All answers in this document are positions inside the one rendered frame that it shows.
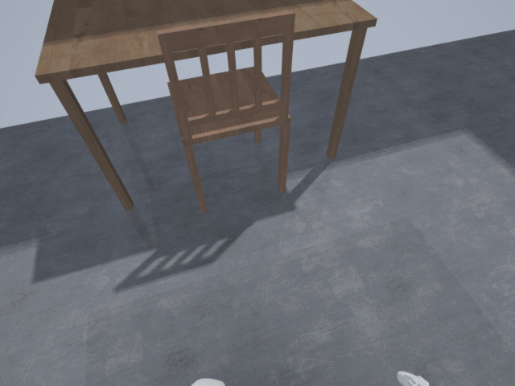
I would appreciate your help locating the chair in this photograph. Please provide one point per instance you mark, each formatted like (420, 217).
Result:
(226, 104)

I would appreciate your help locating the table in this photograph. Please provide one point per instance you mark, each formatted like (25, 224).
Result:
(89, 37)

